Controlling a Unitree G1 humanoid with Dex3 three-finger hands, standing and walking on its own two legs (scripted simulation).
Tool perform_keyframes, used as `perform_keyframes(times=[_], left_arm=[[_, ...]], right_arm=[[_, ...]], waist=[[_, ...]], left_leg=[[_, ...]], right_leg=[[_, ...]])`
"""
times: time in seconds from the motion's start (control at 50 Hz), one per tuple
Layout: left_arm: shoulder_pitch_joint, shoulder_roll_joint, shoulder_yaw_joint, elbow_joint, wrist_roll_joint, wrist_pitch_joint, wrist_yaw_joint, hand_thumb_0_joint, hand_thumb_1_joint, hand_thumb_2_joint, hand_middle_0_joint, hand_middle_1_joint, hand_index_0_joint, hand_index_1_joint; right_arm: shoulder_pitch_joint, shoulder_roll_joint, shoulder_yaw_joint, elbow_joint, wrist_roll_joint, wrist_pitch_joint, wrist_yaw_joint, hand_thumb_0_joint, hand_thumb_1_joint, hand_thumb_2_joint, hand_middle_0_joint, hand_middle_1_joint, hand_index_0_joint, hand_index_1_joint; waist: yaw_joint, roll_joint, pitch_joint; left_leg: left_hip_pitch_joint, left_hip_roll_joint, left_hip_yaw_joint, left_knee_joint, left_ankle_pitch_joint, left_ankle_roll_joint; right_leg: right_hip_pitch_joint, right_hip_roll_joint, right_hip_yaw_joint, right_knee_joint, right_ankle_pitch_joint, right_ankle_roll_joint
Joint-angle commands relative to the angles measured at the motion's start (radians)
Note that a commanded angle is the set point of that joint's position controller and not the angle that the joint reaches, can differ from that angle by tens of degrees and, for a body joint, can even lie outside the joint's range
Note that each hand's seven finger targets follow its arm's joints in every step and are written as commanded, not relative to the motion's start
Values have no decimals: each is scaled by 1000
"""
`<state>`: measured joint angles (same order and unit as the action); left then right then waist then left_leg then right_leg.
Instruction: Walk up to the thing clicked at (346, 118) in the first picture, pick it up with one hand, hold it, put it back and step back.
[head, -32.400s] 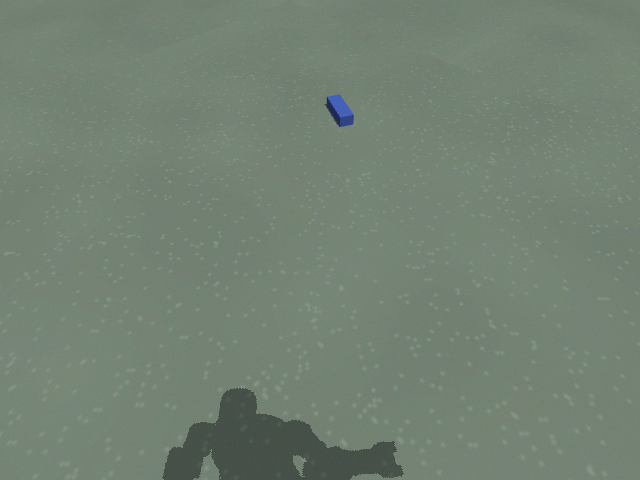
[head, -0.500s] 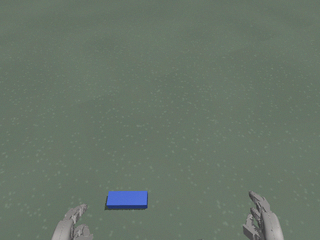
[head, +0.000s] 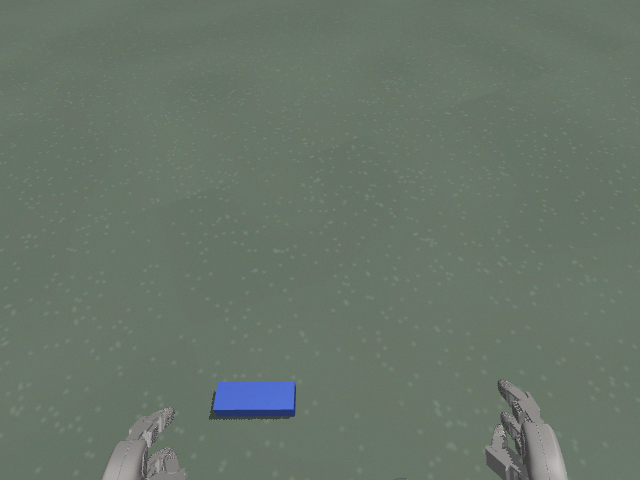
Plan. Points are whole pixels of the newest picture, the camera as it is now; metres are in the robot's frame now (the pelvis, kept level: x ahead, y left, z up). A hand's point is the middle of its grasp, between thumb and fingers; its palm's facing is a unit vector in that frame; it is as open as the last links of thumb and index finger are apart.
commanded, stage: home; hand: left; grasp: from above
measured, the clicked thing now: (256, 398) +0.47 +0.20 -0.68
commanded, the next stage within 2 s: stand in 0.64 s
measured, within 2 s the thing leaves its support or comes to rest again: neither
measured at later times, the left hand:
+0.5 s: hand (181, 470) +0.17 +0.18 -0.05, palm faces +0.04 -0.98 -0.21, open 7.4 cm
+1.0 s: hand out of the picture +0.12 +0.24 -0.10, palm faces +0.03 -0.94 -0.35, open 7.4 cm
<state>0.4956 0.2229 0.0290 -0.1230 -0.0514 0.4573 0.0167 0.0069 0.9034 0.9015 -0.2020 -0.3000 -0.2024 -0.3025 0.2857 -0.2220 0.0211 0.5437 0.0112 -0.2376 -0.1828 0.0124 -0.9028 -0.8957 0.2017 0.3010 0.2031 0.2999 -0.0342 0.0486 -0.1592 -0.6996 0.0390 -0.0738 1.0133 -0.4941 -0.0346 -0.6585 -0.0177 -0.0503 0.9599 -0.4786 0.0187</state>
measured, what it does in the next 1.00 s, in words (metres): stands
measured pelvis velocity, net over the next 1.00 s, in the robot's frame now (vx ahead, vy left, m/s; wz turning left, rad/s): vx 0.00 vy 0.01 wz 0.00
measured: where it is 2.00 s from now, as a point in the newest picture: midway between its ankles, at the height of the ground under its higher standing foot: outside the picture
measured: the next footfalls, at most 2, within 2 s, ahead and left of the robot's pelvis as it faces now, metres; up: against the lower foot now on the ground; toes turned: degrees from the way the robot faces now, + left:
none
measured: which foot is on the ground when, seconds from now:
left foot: down 0.00-1.00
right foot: down 0.00-1.00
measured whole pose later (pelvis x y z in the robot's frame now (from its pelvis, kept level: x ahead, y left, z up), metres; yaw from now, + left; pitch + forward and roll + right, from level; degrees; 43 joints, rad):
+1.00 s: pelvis +0.00 +0.01 +0.03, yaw +0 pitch +2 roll +0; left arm 0.21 0.29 0.04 0.68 0.05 0.08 0.04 0.00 0.90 0.90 -0.20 -0.30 -0.21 -0.30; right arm 0.18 -0.29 -0.05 0.86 -0.06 -0.04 -0.01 0.01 -0.90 -0.90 0.20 0.30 0.20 0.30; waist 0.03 -0.01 0.03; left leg -0.41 0.00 -0.03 0.79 -0.40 -0.01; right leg -0.41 -0.06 -0.02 0.79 -0.41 0.03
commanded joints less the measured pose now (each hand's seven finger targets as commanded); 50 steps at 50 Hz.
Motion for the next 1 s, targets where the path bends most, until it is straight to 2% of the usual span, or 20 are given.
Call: perform_keyframes(times=[0.0,0.02,0.04,0.1,0.18,0.34,0.48,0.54,0.6,0.7,0.72,0.74,0.76,0.78,0.8,0.84,0.86,0.92,0.96,0.98], left_arm=[[-18,93,50,-197,2,-51,7,0,900,899,-199,-298,-199,-298],[-22,108,68,-205,3,-53,7,0,900,899,-199,-299,-199,-298],[-4,114,75,-204,2,-50,9,0,900,899,-199,-298,-199,-298],[-19,100,56,-211,4,-54,9,0,900,899,-199,-298,-199,-298],[-17,114,73,-197,2,-49,9,0,900,899,-199,-298,-199,-298],[-7,105,63,-210,-2,-51,10,0,900,899,-199,-298,-199,-298],[-1,113,74,-204,-2,-51,11,0,900,899,-199,-298,-199,-297],[-5,110,60,-214,2,-51,8,0,900,899,-199,-298,-199,-297],[-7,112,72,-209,0,-49,12,0,900,899,-198,-298,-199,-297],[6,117,71,-207,-1,-48,11,0,900,899,-199,-297,-199,-297],[-305,198,63,144,117,-259,51,0,900,899,-199,-298,-199,-298],[-204,209,83,324,124,-326,45,0,899,900,-200,-300,-200,-300],[-196,215,77,361,118,-358,39,0,899,900,-200,-300,-200,-300],[-206,240,65,413,126,-384,38,0,899,900,-200,-300,-200,-300],[-233,228,62,450,123,-400,33,0,899,900,-200,-300,-200,-300],[-278,217,68,539,108,-404,27,0,899,900,-200,-300,-200,-300],[-283,214,69,578,103,-410,28,0,899,900,-200,-300,-200,-300],[-322,212,71,698,102,-430,29,0,899,900,-200,-300,-200,-300],[-309,198,68,772,101,-443,28,0,899,900,-200,-300,-200,-300],[-317,198,69,803,99,-449,27,0,899,900,-200,-300,-200,-300]], right_arm=[[-77,-116,-45,-169,-2,-56,-12,0,-901,-899,200,299,200,299],[-72,-123,-51,-169,-3,-58,-13,0,-901,-899,200,299,200,299],[-68,-124,-53,-162,-4,-56,-13,0,-901,-899,200,299,200,299],[-75,-119,-49,-169,-2,-57,-12,0,-901,-899,200,299,200,299],[-68,-130,-55,-158,-3,-54,-11,0,-901,-899,200,299,200,299],[-62,-124,-55,-162,-5,-49,-9,0,-901,-899,200,299,200,299],[-65,-124,-55,-168,-4,-46,-9,0,-900,-900,200,299,200,299],[-60,-123,-54,-163,-4,-44,-7,0,-900,-900,200,299,200,299],[-71,-121,-53,-168,-2,-43,-6,0,-900,-900,200,299,200,299],[-64,-125,-54,-172,-2,-38,-7,0,-900,-900,200,300,200,300],[-120,-233,-84,86,-122,66,52,0,-901,-900,200,300,200,300],[-131,-235,-100,94,-122,103,79,0,-900,-900,200,300,200,300],[-126,-240,-105,62,-127,123,95,0,-900,-900,200,300,200,300],[-132,-237,-105,76,-116,135,112,0,-900,-900,200,300,200,300],[-115,-221,-104,119,-92,136,129,0,-900,-900,200,300,200,300],[-127,-209,-104,151,-66,148,154,0,-900,-900,200,300,200,300],[-140,-208,-111,168,-61,151,160,0,-900,-900,200,300,200,300],[-136,-214,-115,219,-66,167,166,0,-900,-900,200,300,200,300],[-151,-221,-118,248,-69,171,165,0,-900,-900,200,300,200,300],[-151,-224,-118,259,-69,175,163,0,-900,-900,200,300,200,300]], waist=[[-5,-19,-68],[-12,-19,-87],[-2,-3,-94],[-3,-10,-82],[-12,-6,-79],[-8,5,-105],[-6,-33,-105],[-8,14,-105],[1,-8,-82],[-7,-25,-99],[70,-80,141],[66,-124,42],[46,-120,40],[53,-117,38],[47,-80,1],[59,-89,28],[67,-86,35],[58,-45,68],[74,5,79],[69,2,84]], left_leg=[[82,-41,49,-149,200,45],[91,-38,44,-152,196,46],[94,-38,43,-154,206,42],[91,-36,41,-151,229,41],[102,-33,38,-155,212,42],[109,-31,35,-146,273,37],[96,-38,45,-130,260,45],[115,-34,42,-136,287,39],[87,-35,40,-142,252,41],[93,-38,43,-133,246,45],[110,-8,24,-208,407,84],[182,-15,48,-205,433,96],[220,-19,24,-209,400,98],[225,-26,19,-221,373,94],[284,-22,27,-241,396,92],[299,-31,28,-276,348,85],[321,-24,12,-292,333,87],[346,-3,-25,-375,257,99],[364,22,-58,-422,302,103],[364,24,-62,-447,305,101]], right_leg=[[55,30,-18,-171,188,-8],[56,32,-17,-165,183,-10],[64,31,-19,-159,190,-12],[62,33,-22,-155,209,-12],[55,34,-21,-154,195,-12],[65,36,-23,-138,246,-14],[76,29,-14,-154,250,-7],[69,31,-17,-141,268,-11],[66,31,-20,-149,235,-11],[70,29,-15,-154,236,-8],[237,-50,51,-200,233,-54],[279,-61,110,-225,253,-90],[226,-56,139,-254,256,-104],[284,-72,149,-256,263,-104],[312,-85,152,-236,339,-96],[303,-83,135,-275,274,-74],[299,-81,128,-292,250,-68],[301,-72,106,-327,173,-52],[341,-58,72,-325,228,-41],[363,-56,69,-336,235,-37]])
